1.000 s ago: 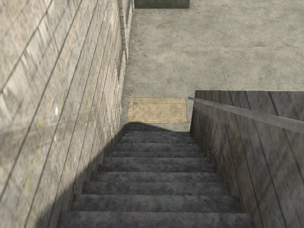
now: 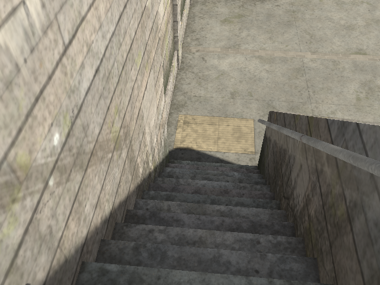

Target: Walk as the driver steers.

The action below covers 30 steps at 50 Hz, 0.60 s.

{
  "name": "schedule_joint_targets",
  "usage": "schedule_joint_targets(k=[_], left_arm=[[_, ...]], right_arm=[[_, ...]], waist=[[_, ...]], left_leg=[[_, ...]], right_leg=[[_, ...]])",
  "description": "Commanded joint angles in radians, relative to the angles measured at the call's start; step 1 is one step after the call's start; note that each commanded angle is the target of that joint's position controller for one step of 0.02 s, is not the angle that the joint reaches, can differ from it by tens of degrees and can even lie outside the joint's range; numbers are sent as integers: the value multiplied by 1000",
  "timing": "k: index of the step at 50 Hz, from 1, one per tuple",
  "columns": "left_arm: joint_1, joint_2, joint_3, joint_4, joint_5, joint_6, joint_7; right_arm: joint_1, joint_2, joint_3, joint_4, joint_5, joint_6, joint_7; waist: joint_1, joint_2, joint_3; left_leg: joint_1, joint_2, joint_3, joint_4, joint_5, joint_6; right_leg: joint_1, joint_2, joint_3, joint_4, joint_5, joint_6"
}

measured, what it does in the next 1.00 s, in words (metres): goes down: left foot 0.21 m lower, then right foot 0.16 m higher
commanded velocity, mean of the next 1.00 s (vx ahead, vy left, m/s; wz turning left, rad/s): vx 0.07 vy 0.00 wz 0.00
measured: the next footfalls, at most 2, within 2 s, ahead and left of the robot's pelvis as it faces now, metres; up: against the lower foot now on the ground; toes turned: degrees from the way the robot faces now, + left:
left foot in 0.20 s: +0.23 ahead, +0.13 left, -0.21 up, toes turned +5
right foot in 0.40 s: +0.14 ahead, -0.09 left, -0.05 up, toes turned -7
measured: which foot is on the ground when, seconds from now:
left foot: up 0.00-0.18, down 0.20-1.00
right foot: down 0.00-0.22, up 0.24-0.38, down 0.40-0.50, up 0.52-0.64, down 0.66-1.00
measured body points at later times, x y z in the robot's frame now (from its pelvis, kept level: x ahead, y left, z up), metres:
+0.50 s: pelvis +0.15 +0.07 -0.17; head +0.16 +0.07 +0.28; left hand +0.17 +0.29 -0.32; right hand +0.12 -0.14 -0.33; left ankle +0.19 +0.13 -0.90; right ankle +0.15 -0.09 -0.73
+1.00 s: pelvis +0.20 +0.03 -0.17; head +0.20 +0.03 +0.28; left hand +0.17 +0.24 -0.32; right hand +0.22 -0.20 -0.32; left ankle +0.19 +0.13 -0.90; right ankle +0.18 -0.12 -0.90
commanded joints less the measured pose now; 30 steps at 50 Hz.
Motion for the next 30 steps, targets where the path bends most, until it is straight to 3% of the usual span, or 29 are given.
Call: schedule_joint_targets(k=[1,2,3,4,5,6,7,8,9,10,11,12,13,14,15,17,18,19,20,21,22,23,24,25,26,27,28,29,30], left_arm=[[108,59,-15,-45,-22,-14,52],[62,79,-15,-50,2,7,30],[17,109,-8,-70,5,21,9],[-21,124,-9,-89,-13,30,-5],[-39,132,-16,-98,-11,29,-16],[-40,94,-20,-99,-18,30,-15],[36,93,-15,-78,-40,47,-4],[15,147,-5,-46,-1,57,-25],[67,121,9,-32,-45,79,-23],[92,158,10,-26,-35,95,-63],[55,174,9,-48,-5,102,-127],[198,49,5,6,-22,91,-155],[122,135,36,-87,-71,96,-148],[11,114,31,-137,-78,105,-129],[8,29,-13,-189,-62,100,-121],[113,22,-22,-111,-96,90,-117],[121,22,-29,-110,-74,98,-108],[67,23,-31,-137,-60,100,-106],[27,43,-27,-162,-59,94,-107],[53,107,7,-123,-42,102,-108],[-13,124,30,-127,-42,97,-108],[-107,121,34,-176,-69,77,-97],[-128,131,36,-192,-72,63,-79],[-143,125,41,-196,-76,52,-64],[-132,139,51,-180,-69,56,-56],[-101,113,50,-154,-76,63,-61],[-83,109,58,-118,-55,83,-80],[-71,108,66,-116,-35,98,-102],[15,105,65,-91,-13,107,-112]], right_arm=[[-64,-54,-3,-24,-1,-4,-6],[-35,-20,-1,-21,6,9,-7],[-14,-30,-6,-25,1,23,0],[16,-46,-11,-19,-5,38,10],[67,-61,-13,-13,-16,45,12],[80,-61,-17,-8,-6,40,5],[-41,-42,-11,-40,10,36,2],[-1,-38,-11,-23,-13,38,3],[16,-59,-29,-5,29,29,-20],[111,-115,-57,21,54,14,-26],[403,-195,-96,74,52,-1,-23],[492,-254,-119,113,58,3,1],[409,-241,-111,99,45,10,31],[271,-189,-91,72,46,9,39],[24,-161,-65,36,76,8,56],[129,-62,-25,85,68,-6,34],[182,10,-5,116,62,-18,8],[183,22,12,125,66,-24,-2],[196,-1,17,132,74,-32,-8],[97,-73,1,78,69,-49,-29],[143,-71,13,104,58,-63,-42],[259,-60,20,165,44,-73,-44],[350,-68,9,210,48,-73,-45],[379,-61,6,230,27,-68,-41],[352,-53,3,225,37,-60,-49],[305,-8,18,230,54,-60,-38],[229,11,27,214,91,-55,-19],[162,-26,20,186,112,-59,-7],[127,-82,5,176,83,-61,-1]], waist=[[37,-36,57],[-22,-90,81],[-50,-117,124],[-75,-97,163],[-96,-92,179],[-82,-56,188],[3,-44,198],[-23,-132,183],[-10,-20,160],[-38,-9,102],[-168,71,-6],[-119,278,-227],[-122,110,-241],[-96,10,-164],[23,10,-77],[27,-35,85],[10,-2,186],[-6,23,203],[-30,7,140],[-29,-131,131],[-55,-97,125],[-92,69,110],[-118,66,61],[-120,29,70],[-109,-80,63],[-61,-47,90],[-23,-11,90],[1,40,104],[35,78,97]], left_leg=[[117,-18,29,-476,414,-5],[426,-80,107,-442,400,10],[518,-96,114,-385,330,4],[490,-73,68,-450,232,1],[446,-36,13,-489,239,3],[429,1,-27,-661,208,9],[364,-13,2,-938,60,2],[511,-12,13,-796,94,16],[568,-25,65,-1099,-26,28],[819,-55,151,-1065,79,57],[1189,15,66,-930,333,115],[1666,207,21,-569,955,297],[1554,246,-45,-524,943,282],[1385,220,-53,-550,801,231],[1067,260,-178,-693,241,231],[626,151,39,-776,-30,148],[470,109,-4,-813,-212,182],[444,88,-50,-799,-322,176],[480,93,-100,-761,-403,166],[499,63,-36,-747,-474,165],[524,31,-34,-716,-385,106],[713,37,-101,-661,-131,47],[880,75,-167,-615,-37,56],[948,114,-205,-612,24,76],[917,132,-198,-631,-61,118],[830,110,-158,-659,-95,97],[600,46,-110,-720,-303,61],[411,14,-76,-764,-453,24],[293,17,-88,-778,-577,23]], right_leg=[[-71,-185,255,23,309,-83],[-341,-163,224,-29,228,-84],[-447,-175,271,-39,192,-100],[-393,-213,331,-5,214,-114],[-298,-258,416,64,311,-121],[-177,-274,456,127,359,-106],[4,-251,468,129,359,-109],[-56,-274,519,170,462,-136],[23,-203,423,233,358,-101],[-64,-178,372,357,519,-99],[-305,-135,373,628,475,-47],[-634,34,112,1169,-401,97],[-712,3,124,1290,-441,120],[-693,-45,128,1104,-393,146],[-637,-138,155,1031,-281,188],[-371,-178,124,864,-45,204],[-355,-237,158,787,192,197],[-402,-239,151,734,244,200],[-427,-227,147,713,213,224],[-443,-237,175,475,596,204],[-436,-233,130,427,650,211],[-585,-206,126,593,467,237],[-686,-222,198,580,349,246],[-762,-229,255,544,327,251],[-694,-264,275,294,493,253],[-594,-277,239,176,584,258],[-316,-286,126,134,541,260],[-120,-229,44,163,474,259],[21,-214,66,315,535,245]])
